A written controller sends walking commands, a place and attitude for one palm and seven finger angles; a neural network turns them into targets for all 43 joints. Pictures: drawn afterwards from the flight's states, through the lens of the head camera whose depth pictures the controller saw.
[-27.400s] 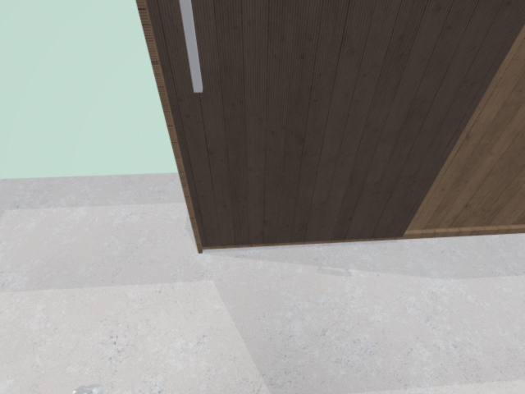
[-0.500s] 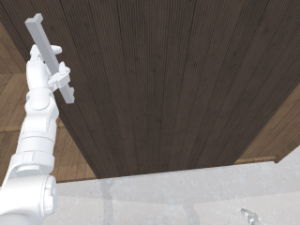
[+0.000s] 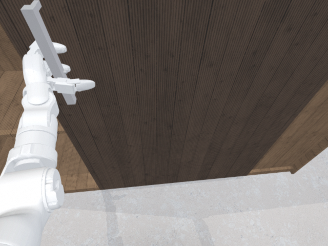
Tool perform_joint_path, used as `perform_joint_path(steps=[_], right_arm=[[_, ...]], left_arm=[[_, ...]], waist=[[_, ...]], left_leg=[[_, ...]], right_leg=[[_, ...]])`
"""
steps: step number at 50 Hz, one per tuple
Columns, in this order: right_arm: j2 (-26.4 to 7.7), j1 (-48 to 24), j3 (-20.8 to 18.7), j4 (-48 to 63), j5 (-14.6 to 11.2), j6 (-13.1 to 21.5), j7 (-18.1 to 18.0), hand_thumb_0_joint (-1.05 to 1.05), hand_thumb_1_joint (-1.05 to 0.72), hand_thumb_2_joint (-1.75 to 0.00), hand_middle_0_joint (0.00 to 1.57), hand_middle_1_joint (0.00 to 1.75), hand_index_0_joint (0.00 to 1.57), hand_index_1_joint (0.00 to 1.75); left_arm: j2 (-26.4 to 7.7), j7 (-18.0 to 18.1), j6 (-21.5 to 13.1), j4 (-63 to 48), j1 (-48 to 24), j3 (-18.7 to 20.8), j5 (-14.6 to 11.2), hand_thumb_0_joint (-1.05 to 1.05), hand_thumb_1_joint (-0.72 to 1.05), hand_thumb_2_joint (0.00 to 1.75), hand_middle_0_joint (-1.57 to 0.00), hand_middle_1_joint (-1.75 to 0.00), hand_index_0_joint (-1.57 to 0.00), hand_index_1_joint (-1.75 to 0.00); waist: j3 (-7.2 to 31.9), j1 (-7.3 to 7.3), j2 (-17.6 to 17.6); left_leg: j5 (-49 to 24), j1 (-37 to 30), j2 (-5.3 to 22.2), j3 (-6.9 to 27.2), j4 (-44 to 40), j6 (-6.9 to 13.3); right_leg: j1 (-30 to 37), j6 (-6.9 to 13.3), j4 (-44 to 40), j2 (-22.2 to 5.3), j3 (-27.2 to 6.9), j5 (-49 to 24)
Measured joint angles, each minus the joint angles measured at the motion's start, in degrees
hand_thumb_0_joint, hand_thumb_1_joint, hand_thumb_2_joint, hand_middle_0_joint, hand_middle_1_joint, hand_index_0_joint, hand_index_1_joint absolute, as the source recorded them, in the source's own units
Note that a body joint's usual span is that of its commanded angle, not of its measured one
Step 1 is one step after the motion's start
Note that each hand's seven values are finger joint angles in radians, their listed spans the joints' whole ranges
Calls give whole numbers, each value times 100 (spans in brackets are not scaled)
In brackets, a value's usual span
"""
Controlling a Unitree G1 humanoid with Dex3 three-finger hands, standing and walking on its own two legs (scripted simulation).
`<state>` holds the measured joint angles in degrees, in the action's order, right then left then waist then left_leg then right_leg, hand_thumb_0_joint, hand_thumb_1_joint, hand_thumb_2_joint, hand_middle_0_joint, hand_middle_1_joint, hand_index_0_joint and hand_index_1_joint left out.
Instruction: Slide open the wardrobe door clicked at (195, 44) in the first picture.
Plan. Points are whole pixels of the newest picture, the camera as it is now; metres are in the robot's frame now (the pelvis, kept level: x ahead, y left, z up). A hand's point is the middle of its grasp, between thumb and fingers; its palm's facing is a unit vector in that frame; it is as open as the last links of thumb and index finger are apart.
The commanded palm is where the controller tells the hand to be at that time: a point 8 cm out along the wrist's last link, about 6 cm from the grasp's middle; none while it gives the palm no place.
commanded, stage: loosen the grip on the handle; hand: left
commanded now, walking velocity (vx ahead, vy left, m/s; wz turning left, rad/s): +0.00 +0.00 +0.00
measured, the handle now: (56, 59) +0.50 +0.26 +0.19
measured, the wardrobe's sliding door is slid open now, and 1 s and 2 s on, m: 0.56 0.55 0.55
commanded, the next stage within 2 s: slip the hand off the handle in 0.18 s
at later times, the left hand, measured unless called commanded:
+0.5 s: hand (63, 72) +0.47 +0.24 +0.18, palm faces +0.35 -0.92 -0.16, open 13.2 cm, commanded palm +0.44 +0.30 +0.18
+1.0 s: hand (56, 71) +0.47 +0.26 +0.18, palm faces +0.33 -0.93 -0.16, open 13.0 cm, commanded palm +0.42 +0.34 +0.18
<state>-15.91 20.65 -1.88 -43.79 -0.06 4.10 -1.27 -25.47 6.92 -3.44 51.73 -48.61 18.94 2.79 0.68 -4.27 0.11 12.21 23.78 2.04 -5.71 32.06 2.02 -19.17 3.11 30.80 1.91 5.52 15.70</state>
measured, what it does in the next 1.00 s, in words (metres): stands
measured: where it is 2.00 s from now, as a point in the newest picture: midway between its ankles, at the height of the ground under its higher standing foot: outside the picture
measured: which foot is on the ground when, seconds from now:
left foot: down 0.00-1.00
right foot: down 0.00-1.00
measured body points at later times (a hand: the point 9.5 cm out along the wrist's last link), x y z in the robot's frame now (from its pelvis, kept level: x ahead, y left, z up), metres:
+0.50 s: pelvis +0.00 +0.01 +0.00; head +0.03 +0.02 +0.45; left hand +0.45 +0.29 +0.19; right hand +0.06 -0.25 -0.12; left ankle +0.05 +0.10 -0.73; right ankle +0.00 -0.08 -0.73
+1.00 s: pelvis +0.00 +0.00 +0.00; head +0.02 +0.01 +0.45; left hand +0.45 +0.30 +0.19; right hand +0.03 -0.28 -0.12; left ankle +0.05 +0.10 -0.73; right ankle +0.00 -0.08 -0.73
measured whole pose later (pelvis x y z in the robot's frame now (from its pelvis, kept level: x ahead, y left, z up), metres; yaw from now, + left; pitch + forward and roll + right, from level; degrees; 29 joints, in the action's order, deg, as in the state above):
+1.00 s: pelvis +0.00 +0.00 +0.00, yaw -2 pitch +4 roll -2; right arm -16.2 18.9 0.4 -43.6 -0.8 0.9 -4.9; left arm -32.3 0.4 -9.5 60.2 -48.9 24.3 3.0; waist 1.7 -5.9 1.0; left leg 13.5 26.2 1.6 -3.7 35.0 2.1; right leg -21.3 2.7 31.9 3.5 3.8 15.3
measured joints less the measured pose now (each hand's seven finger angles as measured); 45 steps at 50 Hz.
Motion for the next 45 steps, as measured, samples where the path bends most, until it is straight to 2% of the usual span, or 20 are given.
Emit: perform_joint_path(steps=[4, 8, 15, 23, 33, 39, 45], right_arm=[[-16, 64, 8, -138, 11, -31, -29, 1, -90, -90, 21, 30, 21, 30], [24, 92, 15, -191, -3, -57, -43, 1, -90, -90, 21, 30, 21, 30], [119, -9, 92, -139, 8, -16, -45, 1, -90, -90, 21, 30, 21, 30], [204, -189, 227, -28, 46, 28, -94, 1, -90, -90, 21, 30, 21, 30], [152, -218, 285, 25, 36, -88, -213, 1, -90, -90, 21, 30, 21, 30], [81, -201, 273, 29, -6, -196, -285, 1, -90, -90, 21, 30, 21, 30], [-2, -189, 240, 6, -55, -288, -334, 1, -90, -90, 21, 30, 21, 30]], left_arm=[[-25, -20, -267, 78, 16, 14, 14, 0, -44, 26, -48, -139, -47, -136], [-24, -63, -303, 125, 6, -35, -28, -1, -50, 23, -50, -137, -48, -133], [64, 13, -302, 232, -35, -89, -57, -1, -54, 21, -50, -134, -49, -130], [108, 3, -412, 395, -103, -31, 53, -1, -55, 20, -50, -133, -49, -129], [-96, -297, -555, 721, -185, 173, 121, -1, -55, 20, -57, -130, -54, -130], [-312, -455, -582, 799, -127, 328, 90, -1, -55, 20, -60, -126, -55, -129], [-532, -571, -577, 856, -100, 411, 35, -1, -55, 20, -62, -124, -56, -129]], waist=[[-20, -38, 2], [-1, -33, 19], [22, -31, 66], [35, -42, 68], [51, -85, 82], [50, -154, 82], [72, -156, 92]], left_leg=[[21, 45, -7, 22, 49, 15], [28, 55, -13, 34, 58, 27], [24, 35, -48, 43, 50, 62], [7, 26, -78, 48, 28, 87], [9, 18, -40, 45, 16, 69], [30, 26, 8, 20, 47, 34], [78, 141, -18, 137, 181, 13]], right_leg=[[-22, -17, 19, -7, 20, 13], [-11, -33, -6, -10, 30, 4], [21, -65, -23, -42, 38, -7], [29, -91, -31, -69, 41, -14], [56, -83, -104, -26, 28, -50], [34, -65, -94, 25, -16, -64], [-89, -49, -5, 105, -94, -60]])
